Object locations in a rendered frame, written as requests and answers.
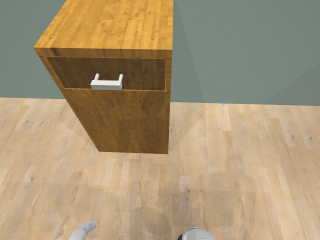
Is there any left robot hand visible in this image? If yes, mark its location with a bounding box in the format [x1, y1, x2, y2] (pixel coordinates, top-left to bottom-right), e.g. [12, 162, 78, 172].
[68, 220, 97, 240]

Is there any right robot thigh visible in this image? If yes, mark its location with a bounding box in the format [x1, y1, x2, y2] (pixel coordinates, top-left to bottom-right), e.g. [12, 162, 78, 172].
[182, 228, 216, 240]

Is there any handle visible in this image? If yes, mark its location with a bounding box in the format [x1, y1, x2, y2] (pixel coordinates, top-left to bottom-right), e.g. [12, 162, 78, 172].
[90, 73, 123, 91]

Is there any cabinet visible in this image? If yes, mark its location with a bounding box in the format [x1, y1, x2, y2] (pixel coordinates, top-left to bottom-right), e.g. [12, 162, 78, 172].
[33, 0, 174, 154]

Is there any drawer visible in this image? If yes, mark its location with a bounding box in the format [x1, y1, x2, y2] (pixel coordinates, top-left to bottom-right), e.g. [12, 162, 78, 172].
[46, 55, 167, 91]

